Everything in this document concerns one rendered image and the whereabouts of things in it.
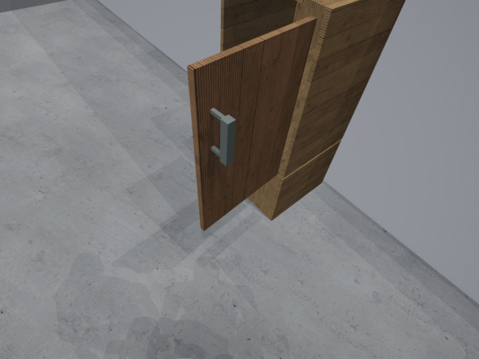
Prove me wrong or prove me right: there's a handle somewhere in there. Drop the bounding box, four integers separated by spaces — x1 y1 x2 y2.
210 108 236 167

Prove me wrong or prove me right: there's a cupboard door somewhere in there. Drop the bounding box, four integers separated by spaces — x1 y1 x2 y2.
187 16 317 231

